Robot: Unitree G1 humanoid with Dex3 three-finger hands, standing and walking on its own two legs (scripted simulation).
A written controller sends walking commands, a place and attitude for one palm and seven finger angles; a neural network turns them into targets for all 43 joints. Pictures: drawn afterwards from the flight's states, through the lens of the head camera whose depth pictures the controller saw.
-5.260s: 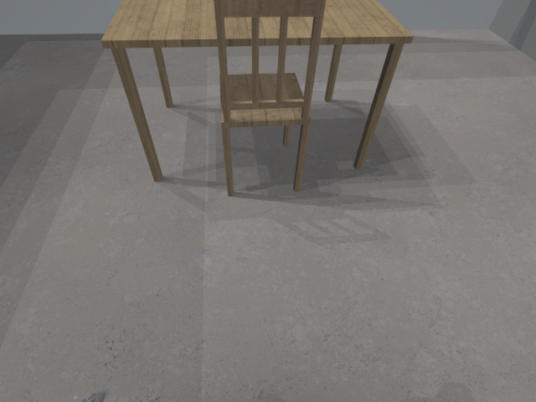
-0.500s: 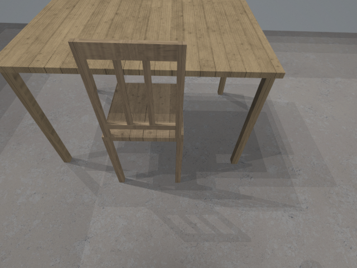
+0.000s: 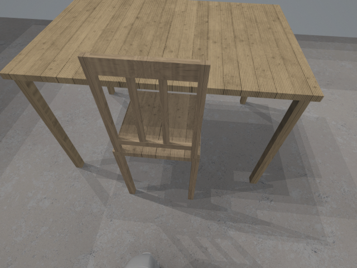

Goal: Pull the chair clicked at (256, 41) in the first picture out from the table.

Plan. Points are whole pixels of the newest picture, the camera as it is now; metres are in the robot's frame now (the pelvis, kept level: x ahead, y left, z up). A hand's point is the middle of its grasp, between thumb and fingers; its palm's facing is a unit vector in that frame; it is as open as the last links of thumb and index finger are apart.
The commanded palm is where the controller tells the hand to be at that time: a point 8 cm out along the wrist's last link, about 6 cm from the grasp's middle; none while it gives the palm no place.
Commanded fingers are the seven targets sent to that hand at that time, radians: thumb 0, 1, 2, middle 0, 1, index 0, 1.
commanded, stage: take the last steps up to it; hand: left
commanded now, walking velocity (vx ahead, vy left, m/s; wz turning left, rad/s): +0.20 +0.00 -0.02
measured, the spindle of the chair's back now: (137, 113) +0.59 +0.20 -0.07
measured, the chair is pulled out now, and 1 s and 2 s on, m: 0.00 0.00 0.00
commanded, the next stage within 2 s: come to a stop and stand still in 0.16 s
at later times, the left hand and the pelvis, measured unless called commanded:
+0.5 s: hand (117, 245) +0.19 +0.19 -0.17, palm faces -0.02 -0.97 -0.23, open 7.3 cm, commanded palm none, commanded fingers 0.00 0.90 0.90 -0.20 -0.30 -0.20 -0.30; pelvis +0.12 +0.01 +0.00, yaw -2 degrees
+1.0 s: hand out of the picture +0.11 +0.22 -0.17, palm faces +0.02 -0.97 -0.23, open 7.4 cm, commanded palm none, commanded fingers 0.00 0.90 0.90 -0.20 -0.30 -0.20 -0.30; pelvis +0.08 +0.04 +0.00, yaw -2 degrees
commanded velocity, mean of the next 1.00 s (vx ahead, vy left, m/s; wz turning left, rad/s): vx -0.05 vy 0.01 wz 0.00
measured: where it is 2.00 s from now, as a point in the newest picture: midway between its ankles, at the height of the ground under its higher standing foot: outside the picture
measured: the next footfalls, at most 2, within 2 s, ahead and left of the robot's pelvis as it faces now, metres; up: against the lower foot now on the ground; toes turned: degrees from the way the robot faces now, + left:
left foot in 0.04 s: +0.15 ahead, +0.13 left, +0.00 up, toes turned +1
right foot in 0.42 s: +0.20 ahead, -0.11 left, +0.00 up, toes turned -7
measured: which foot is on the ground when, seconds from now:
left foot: up 0.00-0.02, down 0.04-1.00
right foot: down 0.00-0.04, up 0.06-0.40, down 0.42-0.74, up 0.76-1.00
